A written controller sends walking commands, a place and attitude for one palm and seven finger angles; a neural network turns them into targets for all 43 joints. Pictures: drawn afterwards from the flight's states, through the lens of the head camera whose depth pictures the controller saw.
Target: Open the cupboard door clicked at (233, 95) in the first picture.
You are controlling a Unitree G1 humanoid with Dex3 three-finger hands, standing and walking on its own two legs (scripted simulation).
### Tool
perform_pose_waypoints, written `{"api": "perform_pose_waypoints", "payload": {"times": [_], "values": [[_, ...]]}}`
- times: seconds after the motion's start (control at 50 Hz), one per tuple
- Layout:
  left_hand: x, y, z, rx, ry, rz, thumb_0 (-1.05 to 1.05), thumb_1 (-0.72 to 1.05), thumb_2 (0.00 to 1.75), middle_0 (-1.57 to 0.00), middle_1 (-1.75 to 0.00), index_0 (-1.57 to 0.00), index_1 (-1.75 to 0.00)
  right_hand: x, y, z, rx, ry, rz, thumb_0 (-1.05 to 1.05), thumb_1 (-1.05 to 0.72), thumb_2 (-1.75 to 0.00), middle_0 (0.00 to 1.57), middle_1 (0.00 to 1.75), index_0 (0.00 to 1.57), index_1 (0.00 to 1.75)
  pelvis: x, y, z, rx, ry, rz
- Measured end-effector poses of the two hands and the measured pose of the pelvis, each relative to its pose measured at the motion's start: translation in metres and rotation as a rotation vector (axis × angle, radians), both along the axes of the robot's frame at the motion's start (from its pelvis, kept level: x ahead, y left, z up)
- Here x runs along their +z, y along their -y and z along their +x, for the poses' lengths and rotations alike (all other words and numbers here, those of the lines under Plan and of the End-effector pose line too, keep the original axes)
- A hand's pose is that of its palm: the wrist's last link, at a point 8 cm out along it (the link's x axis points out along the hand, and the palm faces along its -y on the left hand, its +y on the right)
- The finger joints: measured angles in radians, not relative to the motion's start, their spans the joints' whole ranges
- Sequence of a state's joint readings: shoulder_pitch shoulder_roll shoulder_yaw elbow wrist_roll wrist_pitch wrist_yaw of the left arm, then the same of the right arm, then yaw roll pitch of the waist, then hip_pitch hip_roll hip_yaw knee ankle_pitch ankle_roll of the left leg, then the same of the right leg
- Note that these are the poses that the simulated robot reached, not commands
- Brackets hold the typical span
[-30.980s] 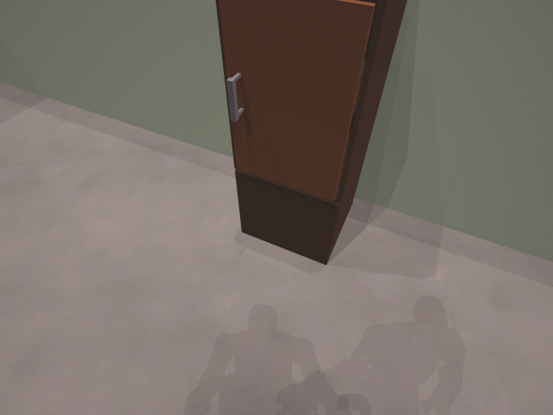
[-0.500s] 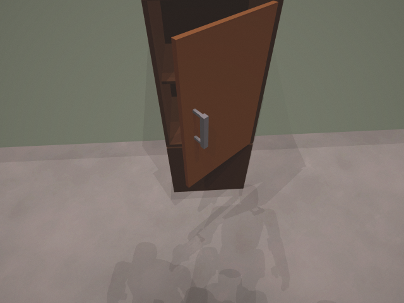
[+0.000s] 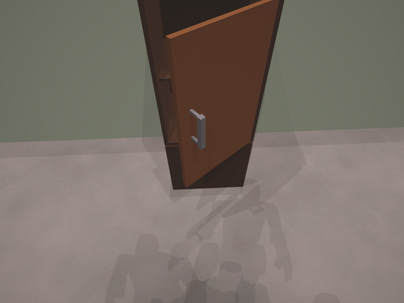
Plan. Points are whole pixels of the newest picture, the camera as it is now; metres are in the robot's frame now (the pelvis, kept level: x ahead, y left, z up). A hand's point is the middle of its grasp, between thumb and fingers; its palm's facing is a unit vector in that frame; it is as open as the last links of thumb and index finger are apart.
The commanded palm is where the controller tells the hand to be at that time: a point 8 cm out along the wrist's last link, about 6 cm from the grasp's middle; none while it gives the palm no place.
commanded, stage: look to check the result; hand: left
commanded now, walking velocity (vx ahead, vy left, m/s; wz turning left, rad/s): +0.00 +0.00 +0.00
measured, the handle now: (197, 129) +0.59 +0.05 -0.04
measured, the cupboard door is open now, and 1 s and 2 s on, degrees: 38 38 38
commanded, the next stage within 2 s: walk to a spot facing it in 0.24 s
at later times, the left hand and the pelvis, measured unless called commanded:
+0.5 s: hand out of the picture +0.06 +0.21 -0.17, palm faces +0.00 -0.96 -0.28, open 7.4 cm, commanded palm none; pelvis +0.01 +0.00 +0.00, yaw -2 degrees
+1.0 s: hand out of the picture +0.08 +0.14 -0.17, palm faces -0.21 -0.93 -0.29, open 7.4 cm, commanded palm none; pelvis -0.01 -0.05 -0.01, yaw -17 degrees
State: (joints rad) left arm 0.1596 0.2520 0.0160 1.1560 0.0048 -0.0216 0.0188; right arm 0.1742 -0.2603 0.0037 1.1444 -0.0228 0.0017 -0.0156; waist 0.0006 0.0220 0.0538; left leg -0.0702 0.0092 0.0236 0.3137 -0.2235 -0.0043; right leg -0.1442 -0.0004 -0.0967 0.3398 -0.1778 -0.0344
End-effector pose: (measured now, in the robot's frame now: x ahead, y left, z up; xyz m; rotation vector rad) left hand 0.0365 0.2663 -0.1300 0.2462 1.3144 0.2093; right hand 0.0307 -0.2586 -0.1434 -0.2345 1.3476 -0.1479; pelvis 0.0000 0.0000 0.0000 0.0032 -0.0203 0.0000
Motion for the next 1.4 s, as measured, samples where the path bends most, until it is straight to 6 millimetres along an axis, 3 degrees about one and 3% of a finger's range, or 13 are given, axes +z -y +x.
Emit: {"api": "perform_pose_waypoints", "payload": {"times": [0.26,0.48,0.58,0.68,0.76,0.84,0.9,1.04,1.14,1.26,1.34,1.4], "values": [[-0.001,0.005,0.011,-0.005,0.02,-0.01,0.0,0.9,0.89,-0.2,-0.3,-0.2,-0.3,0.002,0.003,0.011,0.004,0.016,-0.007,0.01,-0.91,-0.89,0.2,0.3,0.21,0.3,0.0,0.002,0.006,0.0,0.001,-0.002],[-0.004,0.008,0.021,-0.019,0.025,-0.018,0.0,0.9,0.89,-0.2,-0.3,-0.2,-0.3,0.002,0.001,0.006,-0.02,0.015,-0.014,0.01,-0.91,-0.89,0.2,0.3,0.21,0.3,-0.001,0.001,0.007,-0.026,-0.003,-0.002],[-0.012,0.014,0.02,-0.046,-0.012,-0.035,0.0,0.9,0.89,-0.2,-0.3,-0.2,-0.3,-0.004,-0.008,-0.01,-0.086,0.017,-0.005,0.01,-0.91,-0.89,0.2,0.3,0.2,0.3,-0.006,0.0,0.002,-0.078,-0.004,0.002],[-0.019,0.022,0.024,-0.092,-0.038,-0.045,0.0,0.9,0.89,-0.2,-0.3,-0.2,-0.3,-0.013,-0.01,-0.039,-0.158,0.002,0.007,0.01,-0.91,-0.89,0.2,0.3,0.21,0.3,-0.014,0.004,-0.005,-0.136,-0.002,0.028],[-0.016,0.036,0.037,-0.116,-0.025,-0.035,0.0,0.9,0.89,-0.2,-0.3,-0.2,-0.3,-0.023,-0.003,-0.063,-0.197,-0.038,0.027,0.01,-0.91,-0.89,0.2,0.3,0.21,0.3,-0.018,0.015,-0.006,-0.167,0.003,0.032],[-0.017,0.053,0.05,-0.154,0.029,-0.01,0.0,0.9,0.89,-0.2,-0.3,-0.2,-0.3,-0.04,0.015,-0.074,-0.239,-0.061,0.049,0.01,-0.91,-0.89,0.21,0.3,0.21,0.3,-0.029,0.034,-0.006,-0.201,-0.004,0.033],[-0.012,0.064,0.049,-0.172,0.023,0.002,0.0,0.9,0.89,-0.2,-0.3,-0.2,-0.3,-0.035,0.031,-0.068,-0.27,-0.045,0.044,0.01,-0.91,-0.89,0.2,0.3,0.21,0.3,-0.024,0.042,-0.01,-0.223,-0.005,0.027],[-0.002,0.084,0.051,-0.252,-0.042,-0.009,0.0,0.9,0.89,-0.2,-0.3,-0.2,-0.3,-0.004,0.059,-0.029,-0.328,0.121,0.005,0.01,-0.91,-0.89,0.2,0.3,0.2,0.3,-0.006,0.051,-0.008,-0.327,-0.04,0.055],[-0.001,0.088,0.069,-0.299,-0.037,-0.024,0.0,0.9,0.89,-0.2,-0.3,-0.2,-0.3,0.007,0.066,-0.005,-0.358,0.205,-0.02,0.01,-0.91,-0.89,0.2,0.3,0.2,0.3,-0.003,0.048,0.001,-0.387,-0.049,0.052],[-0.009,0.08,0.101,-0.357,-0.023,-0.035,0.0,0.9,0.89,-0.2,-0.3,-0.2,-0.3,0.017,0.057,0.011,-0.397,0.255,-0.049,0.01,-0.91,-0.89,0.2,0.3,0.2,0.3,-0.005,0.037,0.014,-0.457,-0.061,0.041],[-0.024,0.072,0.133,-0.404,-0.017,-0.049,0.0,0.9,0.89,-0.2,-0.3,-0.2,-0.3,0.016,0.046,0.006,-0.433,0.276,-0.091,0.01,-0.91,-0.89,0.2,0.3,0.21,0.3,-0.016,0.024,0.028,-0.495,-0.081,0.006],[-0.025,0.073,0.162,-0.457,0.002,-0.057,0.0,0.9,0.89,-0.2,-0.3,-0.2,-0.3,0.018,0.034,-0.014,-0.452,0.217,-0.104,0.01,-0.91,-0.89,0.2,0.3,0.21,0.3,-0.013,0.022,0.033,-0.534,-0.067,0.006]]}}
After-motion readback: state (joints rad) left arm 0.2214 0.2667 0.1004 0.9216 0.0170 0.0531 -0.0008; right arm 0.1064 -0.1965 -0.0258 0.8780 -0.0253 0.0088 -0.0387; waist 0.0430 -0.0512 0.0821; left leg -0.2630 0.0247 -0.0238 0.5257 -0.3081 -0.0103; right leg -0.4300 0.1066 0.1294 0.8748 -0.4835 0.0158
